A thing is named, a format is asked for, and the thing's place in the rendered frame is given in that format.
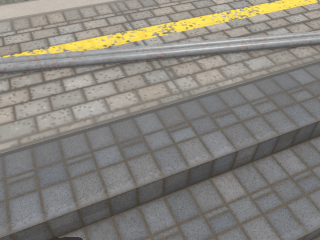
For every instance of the stairs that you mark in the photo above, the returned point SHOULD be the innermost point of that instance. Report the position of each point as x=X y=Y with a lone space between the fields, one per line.
x=267 y=191

